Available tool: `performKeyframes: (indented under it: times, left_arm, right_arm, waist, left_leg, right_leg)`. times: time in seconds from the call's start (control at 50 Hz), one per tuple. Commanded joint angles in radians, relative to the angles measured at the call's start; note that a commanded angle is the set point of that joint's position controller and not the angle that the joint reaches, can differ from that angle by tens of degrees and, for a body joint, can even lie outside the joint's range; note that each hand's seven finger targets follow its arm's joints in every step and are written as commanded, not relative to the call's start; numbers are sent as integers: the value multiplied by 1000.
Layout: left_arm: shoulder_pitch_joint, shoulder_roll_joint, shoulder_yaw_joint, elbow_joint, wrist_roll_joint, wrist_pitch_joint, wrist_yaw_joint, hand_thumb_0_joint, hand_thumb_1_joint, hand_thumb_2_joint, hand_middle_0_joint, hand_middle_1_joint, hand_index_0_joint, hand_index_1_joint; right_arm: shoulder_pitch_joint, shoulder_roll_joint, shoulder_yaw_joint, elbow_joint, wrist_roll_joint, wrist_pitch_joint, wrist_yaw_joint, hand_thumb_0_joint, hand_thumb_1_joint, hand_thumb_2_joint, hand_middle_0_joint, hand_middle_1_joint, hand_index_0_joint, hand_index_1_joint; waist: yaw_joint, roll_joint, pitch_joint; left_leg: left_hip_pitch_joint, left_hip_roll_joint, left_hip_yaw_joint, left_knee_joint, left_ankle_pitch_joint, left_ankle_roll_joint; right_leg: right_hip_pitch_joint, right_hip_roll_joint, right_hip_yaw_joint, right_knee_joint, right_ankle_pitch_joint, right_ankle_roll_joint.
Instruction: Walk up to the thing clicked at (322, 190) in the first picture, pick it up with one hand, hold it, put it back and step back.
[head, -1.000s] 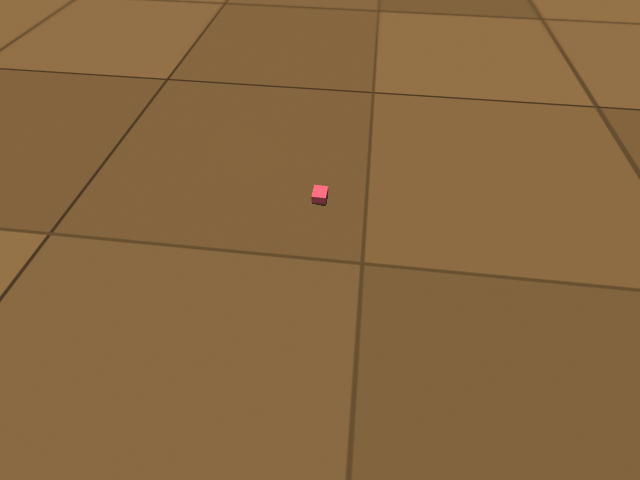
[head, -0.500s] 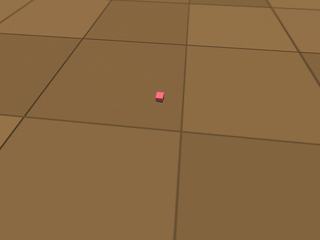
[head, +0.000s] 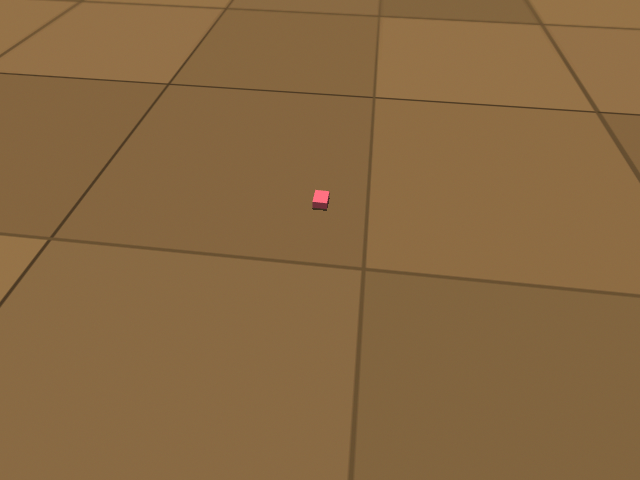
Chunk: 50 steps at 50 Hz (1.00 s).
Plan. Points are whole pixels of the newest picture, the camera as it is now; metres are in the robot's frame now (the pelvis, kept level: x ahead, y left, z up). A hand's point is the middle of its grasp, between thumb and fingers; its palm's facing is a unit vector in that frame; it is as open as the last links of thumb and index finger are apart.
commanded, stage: stand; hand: left
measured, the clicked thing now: (321, 199) +1.36 +0.01 -0.76
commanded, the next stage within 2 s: walk up in 0.12 s
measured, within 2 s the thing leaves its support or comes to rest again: neither
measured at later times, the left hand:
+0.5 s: hand (180, 474) +0.17 +0.21 -0.15, palm faces -0.10 -0.89 -0.44, open 7.4 cm
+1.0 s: hand (225, 360) +0.34 +0.18 -0.18, palm faces -0.12 -0.93 -0.35, open 7.4 cm
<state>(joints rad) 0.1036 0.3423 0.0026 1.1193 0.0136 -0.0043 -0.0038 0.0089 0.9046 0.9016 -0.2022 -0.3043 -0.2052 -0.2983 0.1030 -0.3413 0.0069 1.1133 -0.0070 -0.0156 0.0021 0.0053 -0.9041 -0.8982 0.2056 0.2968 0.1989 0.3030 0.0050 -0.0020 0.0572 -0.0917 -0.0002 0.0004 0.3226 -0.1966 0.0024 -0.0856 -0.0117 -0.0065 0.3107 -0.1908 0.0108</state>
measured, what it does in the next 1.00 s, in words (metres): walks ahead: right foot, then left foot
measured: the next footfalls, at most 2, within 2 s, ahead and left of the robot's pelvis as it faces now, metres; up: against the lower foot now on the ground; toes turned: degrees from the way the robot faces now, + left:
right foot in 0.44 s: +0.18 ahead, -0.21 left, +0.00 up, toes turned -9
left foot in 0.94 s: +0.43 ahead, +0.03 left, +0.00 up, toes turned -2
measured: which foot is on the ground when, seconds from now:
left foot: down 0.00-0.46, up 0.48-0.92, down 0.94-1.00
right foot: down 0.00-0.16, up 0.18-0.42, down 0.44-0.98, up 1.00-1.00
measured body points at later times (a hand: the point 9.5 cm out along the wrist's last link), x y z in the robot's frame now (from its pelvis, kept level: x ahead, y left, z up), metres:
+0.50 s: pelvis +0.07 -0.08 -0.03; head +0.07 -0.11 +0.42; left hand +0.17 +0.26 -0.12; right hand +0.07 -0.43 -0.16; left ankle -0.01 +0.10 -0.73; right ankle +0.14 -0.20 -0.75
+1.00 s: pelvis +0.29 -0.09 -0.03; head +0.33 -0.07 +0.42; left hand +0.35 +0.23 -0.15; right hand +0.36 -0.42 -0.12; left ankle +0.40 +0.03 -0.75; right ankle +0.15 -0.20 -0.72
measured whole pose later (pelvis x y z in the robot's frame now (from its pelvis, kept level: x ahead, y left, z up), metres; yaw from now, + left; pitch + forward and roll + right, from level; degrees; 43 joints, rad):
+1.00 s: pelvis +0.29 -0.09 -0.03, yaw -7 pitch -2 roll +0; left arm 0.35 0.42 0.06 0.90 0.00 -0.06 -0.03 0.01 0.90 0.90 -0.20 -0.30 -0.21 -0.30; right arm 0.20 -0.39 -0.08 0.88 -0.05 -0.06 0.08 0.01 -0.91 -0.90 0.20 0.30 0.20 0.30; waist 0.03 -0.05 0.10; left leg -0.39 0.05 0.07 0.61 -0.18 0.01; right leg -0.09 -0.02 0.01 0.76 -0.48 -0.03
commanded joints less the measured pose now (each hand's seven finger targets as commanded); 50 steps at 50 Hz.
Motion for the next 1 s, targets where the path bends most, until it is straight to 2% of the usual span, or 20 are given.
performKeyframes:
  times: [0.0, 0.08, 0.1, 0.14, 0.16, 0.2, 0.36, 0.42, 0.44, 0.46, 0.48, 0.5, 0.58, 0.72, 0.84, 0.88, 0.92, 0.94, 0.96, 0.98]
  left_arm:
    - [-37, 209, 37, -54, -4, -25, 15, 0, 900, 900, -200, -300, -200, -300]
    - [-27, 209, 37, -53, -2, -25, 14, 0, 900, 900, -200, -300, -200, -300]
    - [24, 306, 100, -134, 20, -34, -20, 0, 900, 900, -200, -300, -200, -300]
    - [-90, 257, 97, -159, 28, -25, -40, 0, 900, 900, -200, -300, -200, -300]
    - [-123, 257, 97, -192, 35, -21, -48, 0, 900, 900, -200, -300, -200, -300]
    - [-97, 261, 101, -213, 27, -34, -54, 0, 900, 900, -200, -300, -200, -300]
    - [61, 261, 121, -209, 18, -42, -96, 0, 900, 900, -200, -300, -200, -300]
    - [325, 317, 155, -129, 20, -57, -69, 0, 900, 900, -200, -300, -200, -300]
    - [439, 389, 182, -107, 27, -64, -45, 0, 900, 900, -200, -300, -200, -300]
    - [411, 447, 186, -158, 33, -73, -35, 0, 900, 900, -200, -300, -200, -300]
    - [269, 469, 174, -203, 18, -73, -40, 0, 900, 900, -200, -300, -200, -300]
    - [180, 463, 171, -242, 8, -72, -42, 0, 900, 900, -200, -300, -200, -300]
    - [135, 344, 136, -245, -13, -92, -31, 0, 900, 900, -200, -300, -200, -300]
    - [187, 349, 142, -290, -7, -117, -28, 0, 900, 900, -200, -300, -200, -300]
    - [270, 342, 133, -289, -6, -107, -25, 0, 900, 900, -200, -300, -200, -300]
    - [248, 347, 129, -303, -9, -101, -23, 0, 900, 900, -200, -300, -200, -300]
    - [240, 305, 111, -324, -13, -97, -17, 0, 900, 900, -200, -300, -200, -300]
    - [288, 235, 89, -338, -25, -91, -15, 0, 900, 900, -200, -300, -200, -300]
    - [327, 193, 81, -335, -42, -90, -12, 0, 900, 900, -200, -300, -200, -300]
    - [286, 299, 99, -319, -31, -84, 4, 0, 900, 900, -200, -300, -200, -300]
  right_arm:
    - [-35, -214, -44, -60, -1, -20, -15, 0, -900, -900, 200, 300, 200, 300]
    - [-31, -219, -46, -60, 0, -19, -15, 0, -900, -900, 200, 300, 200, 300]
    - [44, -314, -112, -125, -23, -41, 5, 0, -900, -900, 200, 300, 200, 300]
    - [130, -355, -143, -90, -34, -45, 15, 0, -900, -900, 200, 300, 200, 300]
    - [144, -380, -158, -106, -35, -49, 17, 0, -900, -900, 200, 300, 200, 300]
    - [124, -382, -166, -139, -37, -67, 16, 0, -900, -900, 200, 300, 200, 300]
    - [2, -328, -154, -238, -42, -68, 40, 0, -900, -900, 200, 300, 200, 300]
    - [-6, -277, -135, -252, -42, -50, 41, 0, -900, -900, 200, 300, 200, 300]
    - [49, -190, -105, -256, -39, -45, 42, 0, -900, -900, 200, 300, 200, 300]
    - [83, -185, -96, -272, -18, -37, 46, 0, -900, -900, 200, 300, 200, 300]
    - [110, -284, -123, -255, -19, -25, 39, 0, -900, -900, 200, 300, 200, 300]
    - [102, -330, -136, -246, -22, -28, 40, 0, -900, -900, 200, 300, 200, 300]
    - [217, -291, -124, -186, 3, -22, 55, 0, -900, -900, 200, 300, 200, 300]
    - [86, -277, -134, -284, -24, -24, 86, 0, -900, -900, 200, 300, 200, 300]
    - [-19, -235, -130, -341, -27, -53, 88, 0, -900, -900, 200, 300, 200, 300]
    - [27, -234, -137, -332, -26, -60, 81, 0, -900, -900, 200, 300, 200, 300]
    - [266, -288, -163, -266, -39, -71, 63, 0, -900, -900, 200, 300, 200, 300]
    - [387, -362, -190, -252, -53, -75, 52, 0, -900, -900, 200, 300, 200, 300]
    - [406, -414, -201, -276, -47, -81, 42, 0, -900, -900, 200, 300, 200, 300]
    - [377, -418, -204, -279, -9, -76, 42, 0, -900, -900, 200, 300, 200, 300]
  waist:
    - [-2, 14, -78]
    - [-1, 10, -84]
    - [-22, -16, -180]
    - [-92, 123, -16]
    - [-113, 175, 54]
    - [-81, 99, 94]
    - [10, 170, 23]
    - [137, -82, -89]
    - [184, -360, -110]
    - [153, -386, -89]
    - [85, -252, -31]
    - [50, -189, 46]
    - [-16, -119, 64]
    - [20, -54, 80]
    - [69, -81, 42]
    - [35, -79, 16]
    - [-78, 58, -125]
    - [-127, 238, -206]
    - [-113, 329, -232]
    - [-113, 239, -220]
  left_leg:
    - [0, 130, -97, -49, 197, 20]
    - [7, 127, -98, -47, 193, 26]
    - [85, 106, -102, 29, -341, 92]
    - [135, 237, -280, -120, -638, 160]
    - [114, 366, -407, -206, -630, 222]
    - [74, 428, -459, -228, -529, 264]
    - [-142, 220, -45, -107, -304, 151]
    - [-338, 129, 67, 345, -297, 110]
    - [-489, 20, 127, 650, -426, 80]
    - [-597, -61, 8, 836, -410, 34]
    - [-526, 3, -60, 873, -341, 24]
    - [-523, 67, -72, 874, -296, 27]
    - [-412, 104, -83, 770, -75, 39]
    - [-496, 134, -56, 484, -15, -20]
    - [-389, 94, 36, 262, 29, 12]
    - [-270, 74, 59, 219, 22, 32]
    - [52, 21, 72, 151, 35, 76]
    - [255, 176, -145, 93, -97, 143]
    - [399, 402, -595, 10, -125, 227]
    - [380, 454, -659, -1, -107, 316]
  right_leg:
    - [11, -121, 79, -33, 168, -32]
    - [7, -121, 80, -38, 172, -32]
    - [-63, -51, 88, 67, -306, -64]
    - [-437, -1, 1, 301, -373, -46]
    - [-565, -16, 12, 489, -315, -30]
    - [-597, -89, 119, 552, -259, -40]
    - [-197, -66, -22, 304, -79, -9]
    - [210, -9, -48, 214, -24, -20]
    - [284, -79, 120, 88, -286, -32]
    - [200, -295, 605, -152, -667, -103]
    - [27, -381, 769, -236, -815, -176]
    - [-71, -394, 760, -240, -794, -235]
    - [-172, -226, 346, -177, -428, -139]
    - [-75, -236, 228, -182, -293, -210]
    - [18, -197, 112, -10, 144, -189]
    - [-22, -211, 104, 66, 237, -186]
    - [-92, -119, 20, 420, 370, -135]
    - [-293, -40, -20, 696, 205, -90]
    - [-549, 130, 7, 840, -304, -49]
    - [-595, 55, 100, 927, -368, -77]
